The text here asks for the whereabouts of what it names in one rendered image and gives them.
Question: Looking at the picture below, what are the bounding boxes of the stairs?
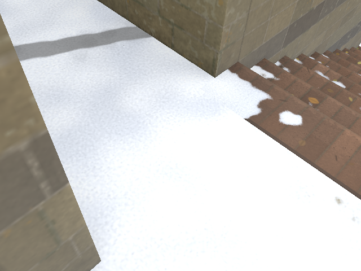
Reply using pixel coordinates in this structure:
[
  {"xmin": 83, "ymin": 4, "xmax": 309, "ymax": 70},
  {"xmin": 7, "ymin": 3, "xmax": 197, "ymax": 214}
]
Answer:
[{"xmin": 251, "ymin": 46, "xmax": 361, "ymax": 136}]

